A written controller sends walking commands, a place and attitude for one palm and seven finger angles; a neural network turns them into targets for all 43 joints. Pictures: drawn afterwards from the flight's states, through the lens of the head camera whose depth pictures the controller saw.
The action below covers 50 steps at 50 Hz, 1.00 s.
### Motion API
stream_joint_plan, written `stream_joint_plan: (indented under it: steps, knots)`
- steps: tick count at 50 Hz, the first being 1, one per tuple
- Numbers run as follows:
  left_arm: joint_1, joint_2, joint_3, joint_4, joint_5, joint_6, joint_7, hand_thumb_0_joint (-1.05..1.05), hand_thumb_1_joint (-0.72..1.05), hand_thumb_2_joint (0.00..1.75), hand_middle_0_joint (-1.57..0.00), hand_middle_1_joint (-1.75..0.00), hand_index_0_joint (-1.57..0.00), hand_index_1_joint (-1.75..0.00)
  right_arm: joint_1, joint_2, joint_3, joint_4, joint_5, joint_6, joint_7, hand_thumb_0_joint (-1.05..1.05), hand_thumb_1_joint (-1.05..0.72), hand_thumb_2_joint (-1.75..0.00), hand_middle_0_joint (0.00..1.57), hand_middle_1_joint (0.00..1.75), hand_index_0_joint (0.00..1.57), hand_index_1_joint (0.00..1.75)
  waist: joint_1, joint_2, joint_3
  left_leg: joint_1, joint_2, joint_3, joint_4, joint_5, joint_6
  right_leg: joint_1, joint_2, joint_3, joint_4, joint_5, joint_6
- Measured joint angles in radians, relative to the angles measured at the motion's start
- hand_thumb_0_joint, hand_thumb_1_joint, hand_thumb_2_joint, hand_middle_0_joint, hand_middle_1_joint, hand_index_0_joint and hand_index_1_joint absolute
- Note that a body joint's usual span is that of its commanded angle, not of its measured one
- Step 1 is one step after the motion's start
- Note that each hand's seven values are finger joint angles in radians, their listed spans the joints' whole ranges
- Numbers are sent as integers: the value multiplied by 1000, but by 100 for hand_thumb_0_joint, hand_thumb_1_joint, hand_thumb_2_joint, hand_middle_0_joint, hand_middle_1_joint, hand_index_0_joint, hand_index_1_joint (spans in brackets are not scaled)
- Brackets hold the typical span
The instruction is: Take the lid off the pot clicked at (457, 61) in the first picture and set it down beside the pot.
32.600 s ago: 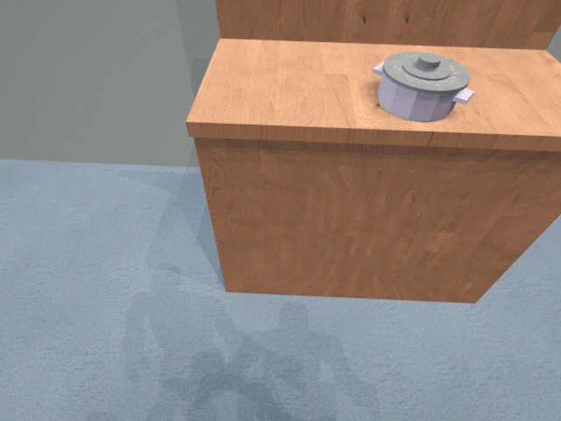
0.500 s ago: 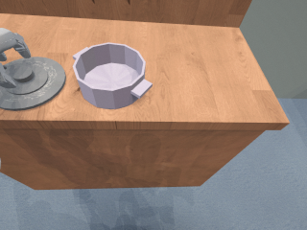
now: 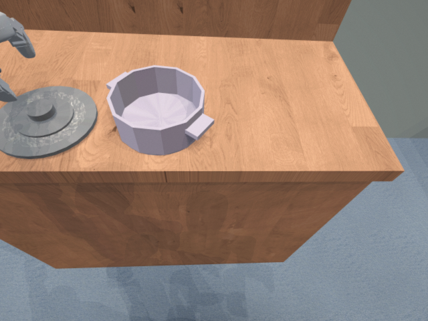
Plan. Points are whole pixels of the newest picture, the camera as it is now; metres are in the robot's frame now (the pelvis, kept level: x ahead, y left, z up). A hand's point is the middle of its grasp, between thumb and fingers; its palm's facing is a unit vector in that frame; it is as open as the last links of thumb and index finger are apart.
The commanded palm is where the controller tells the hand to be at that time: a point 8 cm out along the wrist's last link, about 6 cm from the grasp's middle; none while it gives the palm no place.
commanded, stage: raise the empty hand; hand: left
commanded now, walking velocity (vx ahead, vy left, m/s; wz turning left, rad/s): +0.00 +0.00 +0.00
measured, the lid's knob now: (40, 110) +0.49 +0.32 +0.10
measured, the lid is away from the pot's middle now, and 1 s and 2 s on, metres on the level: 0.22 0.22 0.22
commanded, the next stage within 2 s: draw the hand back to the body in 0.60 s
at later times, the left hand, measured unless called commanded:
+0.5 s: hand out of the picture +0.47 +0.33 +0.26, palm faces -0.21 -0.11 -0.97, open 11.0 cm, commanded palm +0.48 +0.32 +0.32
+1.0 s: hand out of the picture +0.47 +0.31 +0.25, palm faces -0.19 -0.06 -0.98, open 11.0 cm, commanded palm +0.43 +0.31 +0.32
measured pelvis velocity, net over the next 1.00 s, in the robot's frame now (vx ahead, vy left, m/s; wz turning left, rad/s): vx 0.01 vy -0.02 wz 0.00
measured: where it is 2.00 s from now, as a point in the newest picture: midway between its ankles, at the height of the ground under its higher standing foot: outside the picture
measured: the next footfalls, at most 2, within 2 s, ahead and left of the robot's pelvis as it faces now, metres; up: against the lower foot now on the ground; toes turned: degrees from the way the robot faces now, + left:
none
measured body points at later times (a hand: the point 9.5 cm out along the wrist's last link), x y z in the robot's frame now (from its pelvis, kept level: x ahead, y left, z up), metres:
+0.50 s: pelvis +0.00 +0.00 +0.01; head +0.06 +0.01 +0.45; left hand +0.48 +0.34 +0.31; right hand +0.06 -0.28 -0.11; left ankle +0.01 +0.05 -0.73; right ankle -0.02 -0.16 -0.73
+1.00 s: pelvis +0.01 -0.02 +0.01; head +0.07 -0.02 +0.45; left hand +0.48 +0.31 +0.30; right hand +0.08 -0.29 -0.12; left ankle +0.01 +0.05 -0.73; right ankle -0.02 -0.16 -0.73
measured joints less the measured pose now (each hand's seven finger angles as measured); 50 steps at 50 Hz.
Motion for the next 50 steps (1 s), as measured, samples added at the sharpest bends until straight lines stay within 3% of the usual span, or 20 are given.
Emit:
stream_joint_plan:
  steps: [12,32,41,46,50]
  knots:
    - [-49,19,-9,-8,7,38,-15,0,-11,87,-47,-65,-47,-65,-5,4,-1,-3,0,-1,13,1,-90,-90,20,30,20,30,3,-1,0,28,-6,-2,-36,15,0,26,-5,0,-29,11,-5]
    - [-174,18,-85,75,21,109,-36,0,-12,87,-47,-65,-47,-65,-24,-7,13,22,5,-37,10,0,-90,-90,20,30,20,30,5,-9,11,61,-10,-5,-81,33,-8,53,-8,-1,-62,21,5]
    - [-122,45,-14,11,30,91,-31,0,-12,87,-47,-65,-48,-65,-7,2,1,10,-3,-31,16,1,-90,-90,20,30,20,30,-7,-9,3,66,-5,-2,-93,30,-16,51,-5,4,-63,16,6]
    - [-17,46,4,-80,8,104,-35,0,-11,87,-47,-65,-47,-65,-11,-4,-3,-14,2,-5,31,1,-90,-90,20,30,20,30,7,1,8,78,-1,4,-92,24,-19,58,-1,11,-57,10,9]
    - [96,35,62,-205,-14,100,-38,0,-11,87,-47,-65,-47,-65,-31,-6,-3,-34,2,3,34,1,-90,-90,20,30,20,30,18,9,13,94,0,2,-98,26,-22,73,0,9,-60,9,9]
